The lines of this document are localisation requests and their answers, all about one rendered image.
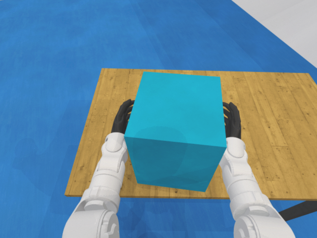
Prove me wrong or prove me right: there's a robot right hand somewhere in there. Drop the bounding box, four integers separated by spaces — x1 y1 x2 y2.
222 102 241 139

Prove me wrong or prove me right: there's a robot left hand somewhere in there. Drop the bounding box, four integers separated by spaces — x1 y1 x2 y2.
111 99 135 134

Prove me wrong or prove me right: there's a table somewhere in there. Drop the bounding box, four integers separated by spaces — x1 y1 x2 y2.
64 68 317 221

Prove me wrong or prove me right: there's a left robot forearm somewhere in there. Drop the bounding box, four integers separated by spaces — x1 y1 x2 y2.
62 132 128 238

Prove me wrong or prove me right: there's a right robot upper arm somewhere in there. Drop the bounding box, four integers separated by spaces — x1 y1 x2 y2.
234 214 295 238

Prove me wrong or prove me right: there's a carton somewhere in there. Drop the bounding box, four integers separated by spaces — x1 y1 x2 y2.
124 71 227 192

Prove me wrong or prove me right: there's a left robot upper arm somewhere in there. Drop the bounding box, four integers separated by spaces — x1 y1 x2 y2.
63 209 120 238

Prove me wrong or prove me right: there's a right robot forearm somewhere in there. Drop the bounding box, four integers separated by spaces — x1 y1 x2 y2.
219 137 295 237

